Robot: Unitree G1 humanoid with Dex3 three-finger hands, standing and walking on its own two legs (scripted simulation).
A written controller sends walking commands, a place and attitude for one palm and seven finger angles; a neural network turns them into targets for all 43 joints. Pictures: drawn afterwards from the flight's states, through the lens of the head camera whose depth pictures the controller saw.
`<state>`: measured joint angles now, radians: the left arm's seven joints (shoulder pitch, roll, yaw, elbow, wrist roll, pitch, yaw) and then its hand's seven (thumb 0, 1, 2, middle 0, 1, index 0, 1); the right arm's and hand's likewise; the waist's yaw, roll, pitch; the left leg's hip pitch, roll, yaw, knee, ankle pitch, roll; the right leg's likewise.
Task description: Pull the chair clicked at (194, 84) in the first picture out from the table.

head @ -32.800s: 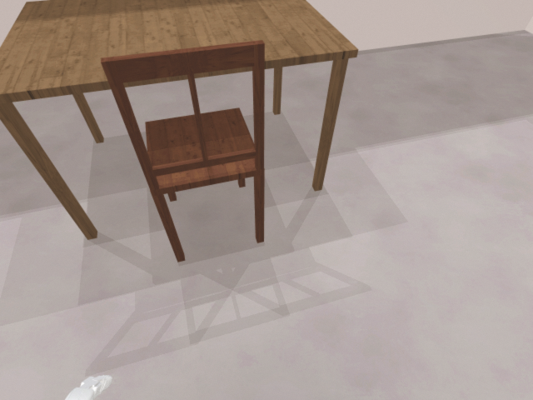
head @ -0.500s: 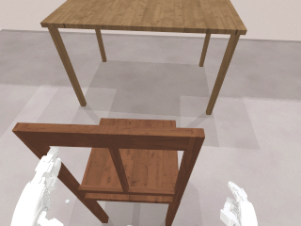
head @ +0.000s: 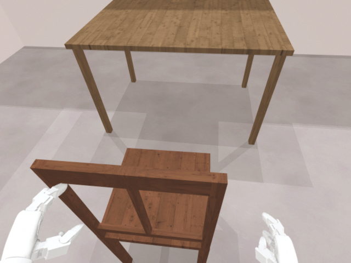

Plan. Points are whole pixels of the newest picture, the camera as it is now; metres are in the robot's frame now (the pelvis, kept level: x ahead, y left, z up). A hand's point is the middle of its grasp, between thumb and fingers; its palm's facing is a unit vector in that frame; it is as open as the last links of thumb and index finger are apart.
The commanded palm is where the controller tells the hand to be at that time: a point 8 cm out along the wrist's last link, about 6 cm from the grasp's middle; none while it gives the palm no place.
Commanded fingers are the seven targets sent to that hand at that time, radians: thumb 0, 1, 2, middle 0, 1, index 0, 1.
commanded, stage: draw the hand back to the body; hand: left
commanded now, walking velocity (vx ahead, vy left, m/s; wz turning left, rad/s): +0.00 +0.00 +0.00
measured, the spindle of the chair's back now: (141, 212) +0.25 +0.13 -0.07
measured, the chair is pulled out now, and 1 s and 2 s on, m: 0.64 0.64 0.64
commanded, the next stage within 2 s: step back with the hand held close in 0.52 s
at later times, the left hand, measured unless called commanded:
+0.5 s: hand (57, 232) +0.15 +0.25 +0.07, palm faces +0.23 -0.80 -0.55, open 6.4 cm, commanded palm +0.14 +0.29 +0.18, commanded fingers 0.00 0.90 0.90 -0.20 -0.30 -0.20 -0.30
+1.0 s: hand (29, 209) +0.16 +0.26 +0.15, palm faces +0.30 -0.80 -0.51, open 7.4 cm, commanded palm +0.09 +0.31 +0.19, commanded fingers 0.00 0.90 0.90 -0.20 -0.30 -0.20 -0.30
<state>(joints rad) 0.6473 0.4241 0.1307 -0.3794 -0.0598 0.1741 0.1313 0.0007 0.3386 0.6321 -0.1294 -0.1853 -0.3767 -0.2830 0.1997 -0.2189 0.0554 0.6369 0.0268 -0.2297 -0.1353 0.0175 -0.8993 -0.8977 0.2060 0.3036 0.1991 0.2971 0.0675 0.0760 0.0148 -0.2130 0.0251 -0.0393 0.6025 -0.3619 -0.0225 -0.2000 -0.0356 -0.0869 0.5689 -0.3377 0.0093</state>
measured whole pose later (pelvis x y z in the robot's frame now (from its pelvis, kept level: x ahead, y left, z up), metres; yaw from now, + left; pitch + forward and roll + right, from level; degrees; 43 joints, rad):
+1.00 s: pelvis -0.06 +0.02 +0.01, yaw -2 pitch -1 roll +0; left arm 0.59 0.40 0.38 -0.51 -0.04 -0.10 0.14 0.02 0.89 0.90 -0.13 -0.25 -0.22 -0.31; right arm 0.22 -0.24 -0.04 0.59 0.04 -0.02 -0.10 0.02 -0.90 -0.90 0.20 0.30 0.20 0.30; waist -0.02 0.01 0.06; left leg -0.27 0.00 0.01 0.50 -0.22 0.01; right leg -0.28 -0.05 -0.04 0.48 -0.19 0.03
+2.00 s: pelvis -0.22 +0.02 +0.00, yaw -2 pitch +1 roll +0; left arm 0.54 0.47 0.49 -0.52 -0.05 -0.24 0.17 0.01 0.88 0.90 -0.21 -0.30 -0.21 -0.30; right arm 0.15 -0.18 -0.05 0.66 0.01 -0.08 -0.10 0.02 -0.90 -0.90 0.20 0.30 0.20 0.30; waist -0.01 -0.07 0.05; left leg -0.32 -0.03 0.00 0.56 -0.27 0.01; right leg -0.41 -0.05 0.00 0.70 -0.35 0.02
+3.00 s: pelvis -0.33 +0.02 -0.01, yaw +1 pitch +2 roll -1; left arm 0.36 0.26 0.20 0.17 0.02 -0.01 0.05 0.00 0.90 0.90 -0.19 -0.30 -0.20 -0.30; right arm 0.25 -0.23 -0.04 0.76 -0.02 -0.02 0.01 0.01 -0.90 -0.90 0.21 0.30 0.20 0.30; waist -0.02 0.05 -0.07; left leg -0.32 -0.02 0.01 0.67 -0.40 0.04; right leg -0.31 -0.06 -0.13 0.66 -0.36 0.01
